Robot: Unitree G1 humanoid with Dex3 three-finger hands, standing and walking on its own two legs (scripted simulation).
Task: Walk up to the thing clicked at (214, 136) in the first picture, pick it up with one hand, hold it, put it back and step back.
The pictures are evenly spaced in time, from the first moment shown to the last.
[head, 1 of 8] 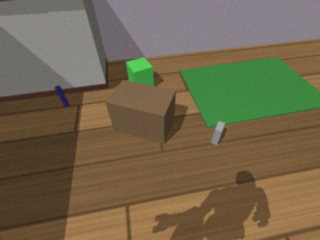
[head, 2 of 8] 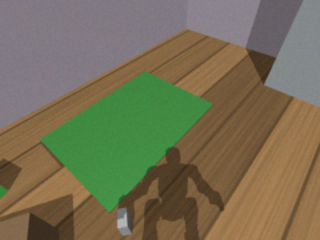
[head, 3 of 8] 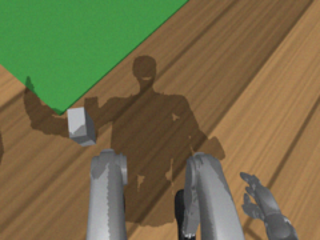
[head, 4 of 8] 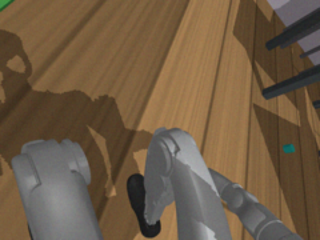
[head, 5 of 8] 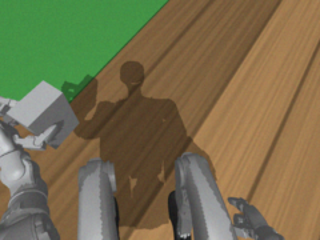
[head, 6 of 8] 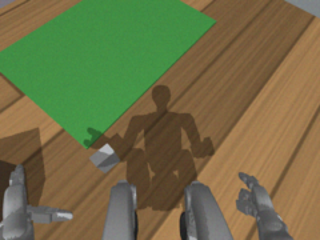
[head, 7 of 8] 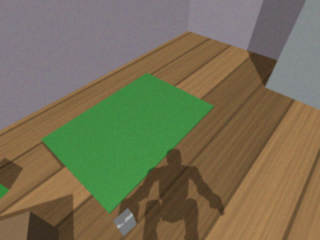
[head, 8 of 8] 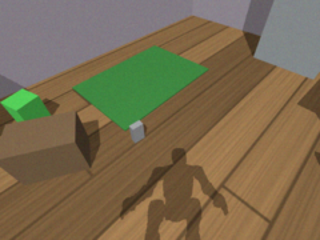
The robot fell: no
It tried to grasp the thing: yes
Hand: left
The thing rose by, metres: 0.67
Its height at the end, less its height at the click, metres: +0.00
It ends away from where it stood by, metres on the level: 0.01
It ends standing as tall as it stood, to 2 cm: yes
